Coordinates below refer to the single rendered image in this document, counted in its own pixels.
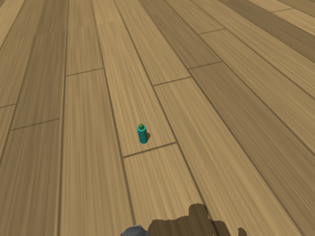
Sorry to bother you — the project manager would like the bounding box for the bottle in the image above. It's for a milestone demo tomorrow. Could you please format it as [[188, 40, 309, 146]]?
[[137, 124, 148, 144]]

